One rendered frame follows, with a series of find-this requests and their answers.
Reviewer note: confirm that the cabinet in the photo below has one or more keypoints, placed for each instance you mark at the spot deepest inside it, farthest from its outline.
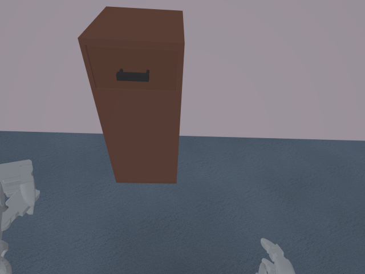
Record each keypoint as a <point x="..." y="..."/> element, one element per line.
<point x="141" y="127"/>

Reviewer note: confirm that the handle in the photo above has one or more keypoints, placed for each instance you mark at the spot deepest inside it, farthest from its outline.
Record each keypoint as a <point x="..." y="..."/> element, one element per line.
<point x="132" y="76"/>

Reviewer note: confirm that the right robot hand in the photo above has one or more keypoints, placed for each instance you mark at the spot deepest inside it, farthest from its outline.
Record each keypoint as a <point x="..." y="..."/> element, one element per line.
<point x="281" y="264"/>

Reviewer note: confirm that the left robot hand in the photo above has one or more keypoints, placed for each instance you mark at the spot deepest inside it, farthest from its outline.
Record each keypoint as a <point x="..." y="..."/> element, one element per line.
<point x="17" y="182"/>

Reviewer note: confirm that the left robot forearm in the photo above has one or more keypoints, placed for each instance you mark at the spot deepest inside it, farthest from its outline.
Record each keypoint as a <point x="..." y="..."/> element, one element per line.
<point x="5" y="267"/>

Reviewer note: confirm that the drawer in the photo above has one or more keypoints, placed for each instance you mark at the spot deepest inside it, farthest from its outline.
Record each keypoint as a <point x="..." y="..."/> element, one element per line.
<point x="106" y="61"/>

